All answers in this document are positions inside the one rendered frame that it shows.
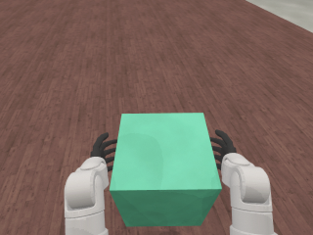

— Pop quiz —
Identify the right robot forearm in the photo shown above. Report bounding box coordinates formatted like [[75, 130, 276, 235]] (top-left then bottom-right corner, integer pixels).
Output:
[[221, 153, 278, 235]]

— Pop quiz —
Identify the robot right hand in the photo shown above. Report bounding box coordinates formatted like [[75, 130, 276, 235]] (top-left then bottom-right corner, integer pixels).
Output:
[[209, 129, 237, 170]]

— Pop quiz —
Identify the carton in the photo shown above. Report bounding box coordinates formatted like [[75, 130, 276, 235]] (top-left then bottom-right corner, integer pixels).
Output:
[[110, 113, 222, 227]]

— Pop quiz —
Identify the robot left hand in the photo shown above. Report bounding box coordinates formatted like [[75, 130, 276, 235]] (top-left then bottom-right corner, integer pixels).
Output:
[[90, 132, 117, 172]]

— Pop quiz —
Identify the left robot forearm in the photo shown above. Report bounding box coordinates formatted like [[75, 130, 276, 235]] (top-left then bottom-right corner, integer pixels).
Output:
[[64, 157, 110, 235]]

